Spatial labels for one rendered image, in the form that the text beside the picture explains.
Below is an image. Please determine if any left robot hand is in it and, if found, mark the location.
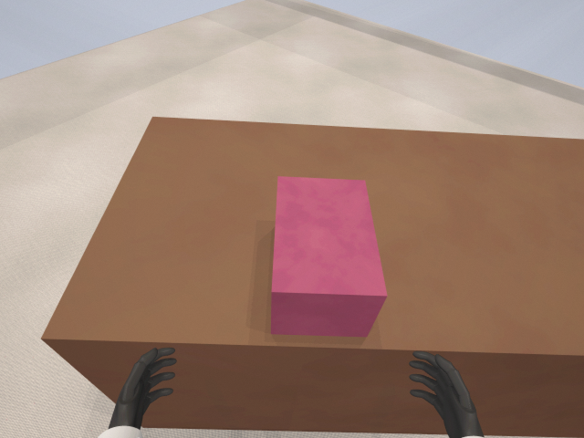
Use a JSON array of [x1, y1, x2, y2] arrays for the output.
[[109, 348, 177, 430]]

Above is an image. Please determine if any pedestal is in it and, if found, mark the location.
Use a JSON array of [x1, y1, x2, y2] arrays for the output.
[[41, 117, 584, 438]]

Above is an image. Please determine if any right robot hand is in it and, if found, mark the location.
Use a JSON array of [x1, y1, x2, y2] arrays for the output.
[[409, 351, 484, 438]]

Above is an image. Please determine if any carton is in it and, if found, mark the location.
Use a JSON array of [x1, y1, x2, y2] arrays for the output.
[[271, 176, 387, 337]]

